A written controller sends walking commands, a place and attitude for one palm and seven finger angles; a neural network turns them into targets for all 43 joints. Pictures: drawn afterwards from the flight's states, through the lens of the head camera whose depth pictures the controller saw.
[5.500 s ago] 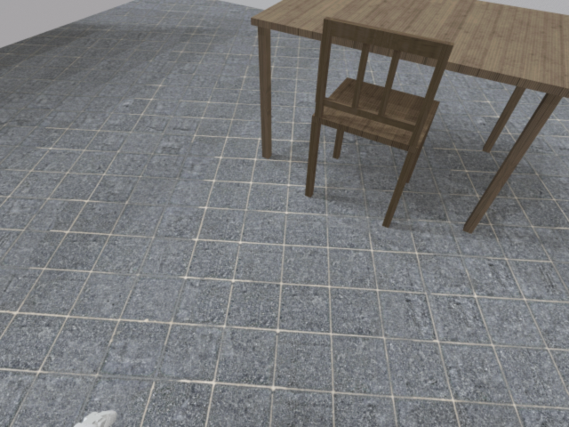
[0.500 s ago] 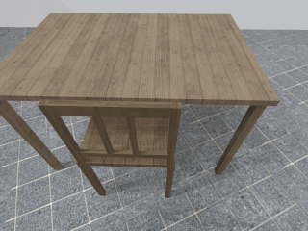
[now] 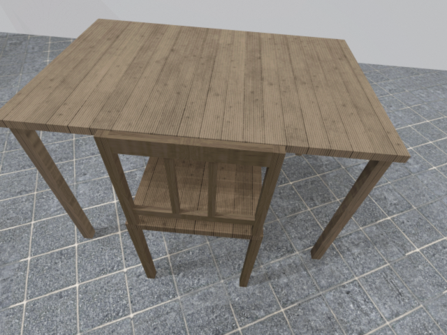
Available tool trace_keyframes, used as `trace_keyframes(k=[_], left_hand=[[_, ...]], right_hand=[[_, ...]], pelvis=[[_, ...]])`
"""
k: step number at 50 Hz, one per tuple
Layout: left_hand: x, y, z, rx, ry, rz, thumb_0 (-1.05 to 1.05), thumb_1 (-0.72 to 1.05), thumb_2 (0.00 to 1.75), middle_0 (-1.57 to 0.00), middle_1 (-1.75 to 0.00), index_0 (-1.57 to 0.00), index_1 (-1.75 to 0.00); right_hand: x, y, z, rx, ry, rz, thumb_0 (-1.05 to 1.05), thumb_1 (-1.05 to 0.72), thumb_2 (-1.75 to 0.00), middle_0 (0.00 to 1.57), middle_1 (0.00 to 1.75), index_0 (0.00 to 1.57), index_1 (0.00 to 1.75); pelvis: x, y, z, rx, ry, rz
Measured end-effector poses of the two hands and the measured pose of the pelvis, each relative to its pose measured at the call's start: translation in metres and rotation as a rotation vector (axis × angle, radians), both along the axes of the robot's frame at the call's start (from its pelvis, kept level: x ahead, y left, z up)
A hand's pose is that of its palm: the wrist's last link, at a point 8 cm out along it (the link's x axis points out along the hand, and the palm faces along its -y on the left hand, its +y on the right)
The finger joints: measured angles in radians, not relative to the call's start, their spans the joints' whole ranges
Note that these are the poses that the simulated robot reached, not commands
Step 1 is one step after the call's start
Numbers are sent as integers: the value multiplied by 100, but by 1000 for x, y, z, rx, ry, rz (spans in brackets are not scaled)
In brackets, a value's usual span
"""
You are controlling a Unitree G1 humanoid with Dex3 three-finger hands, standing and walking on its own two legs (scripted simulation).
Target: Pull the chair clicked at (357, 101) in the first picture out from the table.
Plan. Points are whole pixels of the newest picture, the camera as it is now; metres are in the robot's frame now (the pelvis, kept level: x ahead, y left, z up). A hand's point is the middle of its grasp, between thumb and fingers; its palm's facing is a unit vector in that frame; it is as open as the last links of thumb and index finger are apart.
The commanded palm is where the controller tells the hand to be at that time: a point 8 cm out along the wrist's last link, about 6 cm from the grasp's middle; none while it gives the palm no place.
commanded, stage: come to a stop and stand still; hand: left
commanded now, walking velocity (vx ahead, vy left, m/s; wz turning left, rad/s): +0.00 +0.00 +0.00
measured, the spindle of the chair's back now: (172, 186) +0.49 +0.17 -0.10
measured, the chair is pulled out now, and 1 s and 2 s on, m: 0.00 0.00 0.00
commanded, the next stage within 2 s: look again from close up in 0.68 s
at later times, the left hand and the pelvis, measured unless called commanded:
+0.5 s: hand out of the picture -0.06 +0.14 -0.17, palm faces +0.04 -0.99 -0.16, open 7.4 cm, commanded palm none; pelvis -0.04 -0.02 +0.01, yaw +0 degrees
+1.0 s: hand out of the picture -0.05 +0.16 -0.18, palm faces +0.04 -0.99 -0.17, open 7.4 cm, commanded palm none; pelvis -0.04 +0.01 +0.00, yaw +1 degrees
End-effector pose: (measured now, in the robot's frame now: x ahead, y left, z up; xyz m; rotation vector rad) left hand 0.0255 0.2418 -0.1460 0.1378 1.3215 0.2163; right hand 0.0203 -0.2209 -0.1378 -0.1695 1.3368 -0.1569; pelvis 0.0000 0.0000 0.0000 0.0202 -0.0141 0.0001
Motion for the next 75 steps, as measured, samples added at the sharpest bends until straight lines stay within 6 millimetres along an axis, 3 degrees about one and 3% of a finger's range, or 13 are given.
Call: trace_keyframes(k=[7, 14, 22, 32, 40, 47, 53, 63, 75], left_hand=[[-40, -14, 3, 7, 80, -8, 0, 91, 90, -20, -30, -20, -30], [-72, -35, 10, -26, 123, -23, 0, 91, 90, -20, -30, -20, -30], [-83, -53, 5, -69, 114, -20, 0, 91, 90, -20, -30, -20, -30], [-93, -57, 4, -77, 127, -11, 0, 91, 90, -20, -30, -20, -30], [-93, -55, 5, -67, 138, -10, 0, 91, 90, -20, -30, -20, -30], [-88, -39, -1, -56, 85, -31, 0, 91, 90, -20, -30, -20, -30], [-77, -19, -3, -56, 25, -37, 1, 91, 90, -20, -30, -20, -30], [-85, 7, -4, -55, 37, -35, 0, 91, 90, -20, -30, -20, -30], [-108, 11, -3, -72, 101, -15, 0, 91, 90, -20, -30, -20, -30]], right_hand=[[-20, -2, -14, 32, 21, -18, 1, -93, -90, 20, 30, 20, 30], [-45, -3, -12, 55, 49, -39, 1, -93, -90, 20, 30, 20, 30], [-76, -3, -6, 59, 98, -41, 0, -91, -90, 20, 30, 19, 30], [-99, 1, -5, 66, 148, -56, 0, -91, -90, 20, 30, 19, 30], [-97, 7, -7, 77, 154, -52, 0, -91, -90, 20, 30, 19, 30], [-68, 8, -9, 42, 29, -42, 1, -92, -90, 20, 30, 19, 30], [-56, 14, -5, 19, -23, -14, 2, -93, -90, 20, 30, 19, 30], [-64, 32, 1, 10, -6, 3, 1, -93, -90, 20, 30, 19, 30], [-74, 48, 0, 27, 34, 1, 1, -92, -90, 20, 30, 20, 30]], pelvis=[[-15, -2, -3, 14, 4, -11], [-27, -7, 5, -4, -9, -6], [-38, -14, 7, -9, -18, -5], [-42, -17, 7, -12, -10, -2], [-38, -15, 6, -18, 4, -2], [-39, 0, 0, -34, -14, 6], [-42, 14, -1, -31, -19, 9], [-49, 33, 1, -29, -10, 13], [-50, 45, 2, -25, -9, 15]])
